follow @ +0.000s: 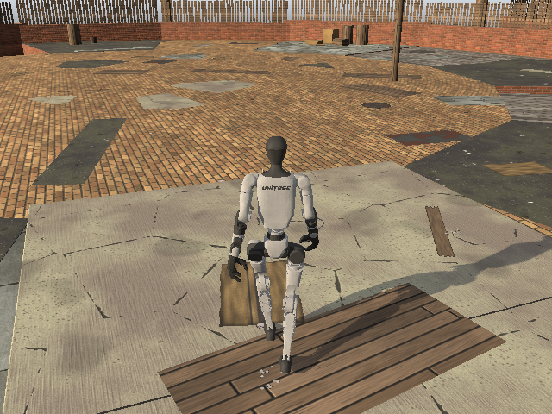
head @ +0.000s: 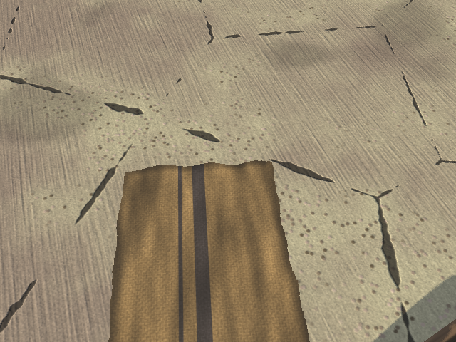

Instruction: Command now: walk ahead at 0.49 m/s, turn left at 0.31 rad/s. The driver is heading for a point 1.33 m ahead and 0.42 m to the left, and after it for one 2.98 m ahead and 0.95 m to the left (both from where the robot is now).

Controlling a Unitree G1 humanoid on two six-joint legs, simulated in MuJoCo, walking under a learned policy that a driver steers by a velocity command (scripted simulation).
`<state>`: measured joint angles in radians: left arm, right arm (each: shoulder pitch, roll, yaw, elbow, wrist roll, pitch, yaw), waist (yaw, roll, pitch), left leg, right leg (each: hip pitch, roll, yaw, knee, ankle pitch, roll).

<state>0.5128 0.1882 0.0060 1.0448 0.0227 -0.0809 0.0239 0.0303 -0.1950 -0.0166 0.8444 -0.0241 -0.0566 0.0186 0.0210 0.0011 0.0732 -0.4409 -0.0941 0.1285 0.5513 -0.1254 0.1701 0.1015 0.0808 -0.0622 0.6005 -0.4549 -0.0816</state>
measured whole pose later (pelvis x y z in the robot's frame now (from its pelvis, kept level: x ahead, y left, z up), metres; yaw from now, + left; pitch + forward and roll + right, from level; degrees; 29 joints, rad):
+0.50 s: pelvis +0.27 -0.01 +0.02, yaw +17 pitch +2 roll +0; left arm -0.06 0.23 0.00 0.72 0.03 -0.05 -0.02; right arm 0.51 -0.23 -0.05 0.96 -0.02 -0.06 -0.02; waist -0.13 -0.02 0.04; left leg 0.05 -0.14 -0.23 0.31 -0.36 0.12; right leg -0.57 -0.01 0.03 0.59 -0.08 0.01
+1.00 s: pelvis +0.51 +0.06 +0.03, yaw +32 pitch +2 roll -1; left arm 0.46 0.22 0.03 0.94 0.02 -0.09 -0.01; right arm 0.01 -0.23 -0.02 0.73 -0.04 -0.02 0.07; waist 0.08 0.03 0.04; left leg -0.58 0.03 0.03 0.65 -0.10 0.08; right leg 0.05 0.01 -0.20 0.22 -0.30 -0.01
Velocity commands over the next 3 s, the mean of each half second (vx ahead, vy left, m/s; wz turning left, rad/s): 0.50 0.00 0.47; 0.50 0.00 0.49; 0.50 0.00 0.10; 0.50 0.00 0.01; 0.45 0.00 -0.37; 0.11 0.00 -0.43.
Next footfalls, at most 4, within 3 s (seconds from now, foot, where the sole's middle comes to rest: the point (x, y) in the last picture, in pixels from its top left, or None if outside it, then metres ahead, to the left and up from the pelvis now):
0.54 right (269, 326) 0.49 -0.07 -0.75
1.08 left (165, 283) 0.61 0.24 -0.75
1.62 right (173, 187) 0.97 0.25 -0.75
2.16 left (91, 155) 1.11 0.57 -0.75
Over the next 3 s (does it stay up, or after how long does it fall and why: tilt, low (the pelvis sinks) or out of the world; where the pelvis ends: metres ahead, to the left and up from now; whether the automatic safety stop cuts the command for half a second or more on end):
stays up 1.24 0.50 0.03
